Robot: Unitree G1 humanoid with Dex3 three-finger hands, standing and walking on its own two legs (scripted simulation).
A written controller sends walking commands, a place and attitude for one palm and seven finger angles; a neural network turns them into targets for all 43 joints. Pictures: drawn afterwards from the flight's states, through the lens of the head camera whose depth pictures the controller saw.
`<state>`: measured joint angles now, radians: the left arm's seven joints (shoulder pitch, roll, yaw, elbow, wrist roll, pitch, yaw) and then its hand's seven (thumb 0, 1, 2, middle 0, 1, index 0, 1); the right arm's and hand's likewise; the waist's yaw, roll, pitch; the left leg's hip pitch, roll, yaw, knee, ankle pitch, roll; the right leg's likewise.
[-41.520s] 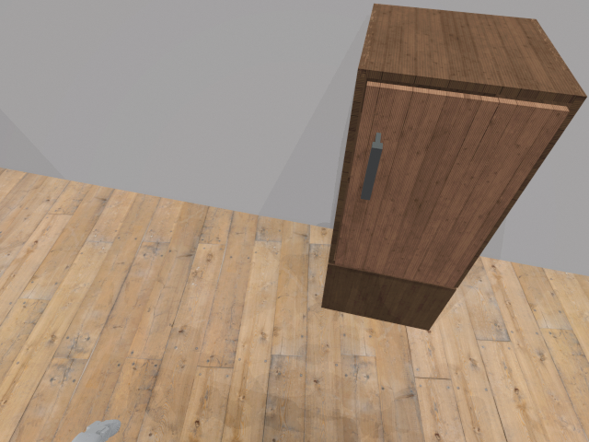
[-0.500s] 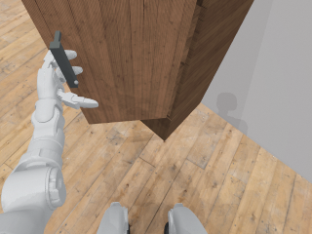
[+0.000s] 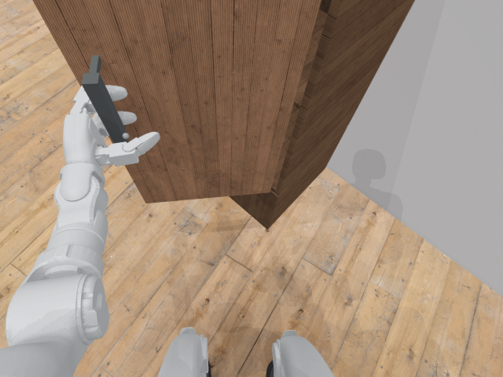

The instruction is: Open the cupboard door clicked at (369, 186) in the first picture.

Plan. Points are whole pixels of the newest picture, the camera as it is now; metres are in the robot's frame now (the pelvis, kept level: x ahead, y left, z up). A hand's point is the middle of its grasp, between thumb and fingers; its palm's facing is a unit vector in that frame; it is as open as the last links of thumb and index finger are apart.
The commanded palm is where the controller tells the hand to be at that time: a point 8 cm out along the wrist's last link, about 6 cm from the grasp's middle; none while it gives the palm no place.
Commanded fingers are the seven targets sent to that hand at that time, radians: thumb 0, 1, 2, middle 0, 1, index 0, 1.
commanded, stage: close the thumb around the handle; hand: left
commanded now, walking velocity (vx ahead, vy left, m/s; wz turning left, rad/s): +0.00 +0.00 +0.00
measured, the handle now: (109, 104) +0.53 +0.21 +0.07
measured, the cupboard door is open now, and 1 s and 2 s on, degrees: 50 77 95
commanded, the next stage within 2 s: pull the door open along its arc in 0.32 s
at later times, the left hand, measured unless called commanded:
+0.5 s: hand (124, 137) +0.48 +0.18 +0.05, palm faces +0.08 -1.00 -0.01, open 5.7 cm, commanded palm +0.44 +0.23 +0.06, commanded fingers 0.00 0.90 0.90 -0.40 -1.35 -0.40 -1.35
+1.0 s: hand (161, 215) +0.34 +0.11 +0.06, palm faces +0.15 -0.98 +0.11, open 6.2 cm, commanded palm +0.29 +0.19 +0.06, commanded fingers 0.00 0.90 0.90 -0.40 -1.35 -0.40 -1.35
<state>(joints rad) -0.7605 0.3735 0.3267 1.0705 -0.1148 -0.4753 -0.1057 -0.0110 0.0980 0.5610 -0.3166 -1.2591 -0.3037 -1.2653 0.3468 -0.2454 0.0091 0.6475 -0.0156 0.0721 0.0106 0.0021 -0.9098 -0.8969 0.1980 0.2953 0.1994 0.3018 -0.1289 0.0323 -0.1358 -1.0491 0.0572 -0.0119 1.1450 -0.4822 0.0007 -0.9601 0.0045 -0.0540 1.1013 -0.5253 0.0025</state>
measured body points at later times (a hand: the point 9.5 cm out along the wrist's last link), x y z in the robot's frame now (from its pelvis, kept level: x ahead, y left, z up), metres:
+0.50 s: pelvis +0.00 +0.00 +0.00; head +0.12 +0.02 +0.43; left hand +0.47 +0.24 +0.06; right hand +0.04 -0.26 -0.12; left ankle +0.03 +0.12 -0.65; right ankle +0.00 -0.13 -0.65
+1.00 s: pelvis +0.02 +0.00 +0.02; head +0.08 +0.00 +0.47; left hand +0.33 +0.17 +0.06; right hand +0.15 -0.24 -0.08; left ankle +0.03 +0.12 -0.65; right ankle +0.00 -0.13 -0.65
